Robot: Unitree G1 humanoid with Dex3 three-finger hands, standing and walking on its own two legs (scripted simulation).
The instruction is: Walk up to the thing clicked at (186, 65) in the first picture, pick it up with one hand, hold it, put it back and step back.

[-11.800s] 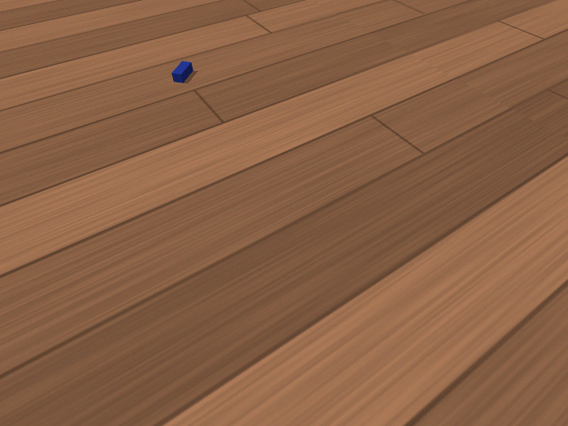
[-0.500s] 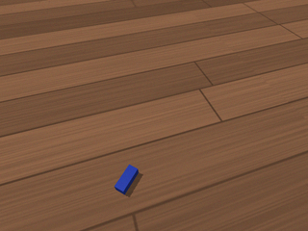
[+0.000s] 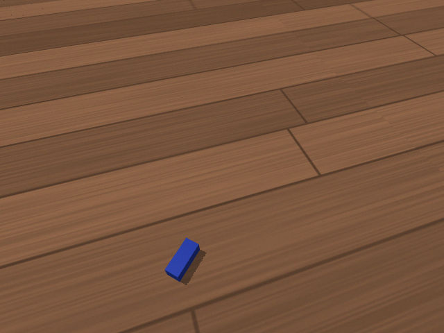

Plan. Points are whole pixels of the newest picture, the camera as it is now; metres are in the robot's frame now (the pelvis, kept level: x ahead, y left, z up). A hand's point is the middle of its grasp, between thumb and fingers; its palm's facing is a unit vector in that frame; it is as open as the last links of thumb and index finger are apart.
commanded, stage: stand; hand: left
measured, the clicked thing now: (183, 259) +0.53 +0.22 -0.75
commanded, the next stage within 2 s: walk up in 0.52 s
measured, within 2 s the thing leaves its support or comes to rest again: neither
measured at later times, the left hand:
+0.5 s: hand out of the picture +0.07 +0.26 -0.15, palm faces -0.01 -0.94 -0.34, open 7.4 cm
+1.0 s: hand out of the picture +0.13 +0.30 -0.17, palm faces -0.01 -0.94 -0.33, open 7.4 cm
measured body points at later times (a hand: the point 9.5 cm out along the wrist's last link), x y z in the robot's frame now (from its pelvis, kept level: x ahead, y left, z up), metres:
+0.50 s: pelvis +0.00 +0.00 +0.00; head +0.01 +0.00 +0.45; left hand +0.07 +0.30 -0.13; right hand +0.08 -0.30 -0.14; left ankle +0.00 +0.14 -0.75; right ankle +0.00 -0.12 -0.75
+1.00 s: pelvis +0.09 +0.02 -0.01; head +0.12 +0.05 +0.44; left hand +0.13 +0.35 -0.15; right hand +0.13 -0.30 -0.11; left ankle +0.05 +0.14 -0.75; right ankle +0.13 -0.13 -0.70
